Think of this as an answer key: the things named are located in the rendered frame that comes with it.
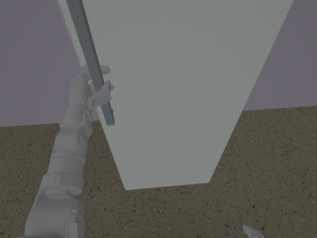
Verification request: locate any fridge door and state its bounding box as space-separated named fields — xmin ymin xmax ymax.
xmin=58 ymin=0 xmax=293 ymax=190

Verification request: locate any left robot upper arm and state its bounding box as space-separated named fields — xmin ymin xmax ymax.
xmin=17 ymin=198 xmax=85 ymax=238

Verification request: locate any robot left hand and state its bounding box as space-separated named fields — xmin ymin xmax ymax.
xmin=68 ymin=63 xmax=115 ymax=113

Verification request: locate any handle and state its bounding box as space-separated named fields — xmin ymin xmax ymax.
xmin=66 ymin=0 xmax=115 ymax=126

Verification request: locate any robot left forearm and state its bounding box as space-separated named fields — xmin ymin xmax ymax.
xmin=24 ymin=104 xmax=93 ymax=236

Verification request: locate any robot right hand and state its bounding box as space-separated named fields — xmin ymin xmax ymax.
xmin=243 ymin=225 xmax=264 ymax=238

